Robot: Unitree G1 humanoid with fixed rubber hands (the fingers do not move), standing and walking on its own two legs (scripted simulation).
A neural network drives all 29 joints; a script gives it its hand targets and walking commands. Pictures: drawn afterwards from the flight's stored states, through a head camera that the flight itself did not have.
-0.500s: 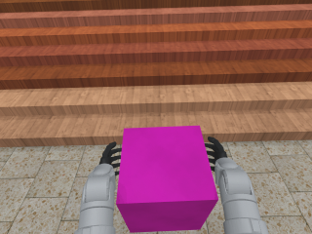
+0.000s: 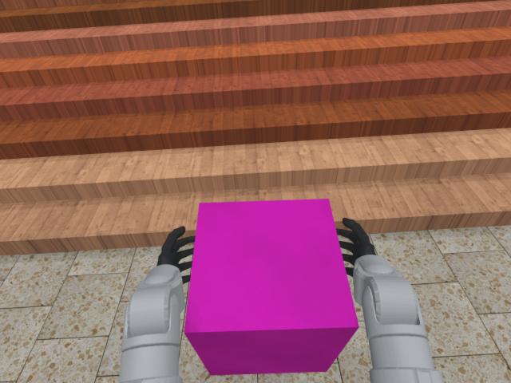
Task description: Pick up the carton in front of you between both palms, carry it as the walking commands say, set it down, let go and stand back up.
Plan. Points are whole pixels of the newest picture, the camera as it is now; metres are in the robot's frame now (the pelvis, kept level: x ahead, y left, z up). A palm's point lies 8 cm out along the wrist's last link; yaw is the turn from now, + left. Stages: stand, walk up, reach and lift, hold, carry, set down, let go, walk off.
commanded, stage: carry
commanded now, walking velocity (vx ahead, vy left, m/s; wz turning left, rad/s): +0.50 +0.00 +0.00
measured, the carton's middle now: (266, 291) +0.29 +0.01 -0.01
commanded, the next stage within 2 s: none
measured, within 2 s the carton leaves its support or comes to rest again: neither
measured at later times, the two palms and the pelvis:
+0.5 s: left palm (186, 179) +0.48 +0.16 +0.09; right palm (338, 175) +0.47 -0.14 +0.09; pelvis +0.21 +0.02 +0.01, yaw -1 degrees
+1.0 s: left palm (214, 75) +0.84 +0.13 +0.15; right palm (324, 68) +0.86 -0.17 +0.15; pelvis +0.52 -0.03 +0.01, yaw +0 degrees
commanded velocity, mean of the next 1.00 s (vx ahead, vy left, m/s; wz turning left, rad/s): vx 0.50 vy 0.00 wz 0.00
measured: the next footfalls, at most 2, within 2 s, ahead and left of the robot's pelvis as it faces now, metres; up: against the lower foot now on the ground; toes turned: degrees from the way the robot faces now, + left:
left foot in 0.28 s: +0.19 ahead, +0.12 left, +0.00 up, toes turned +11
right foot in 0.66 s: +0.49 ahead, -0.12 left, +0.00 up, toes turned -12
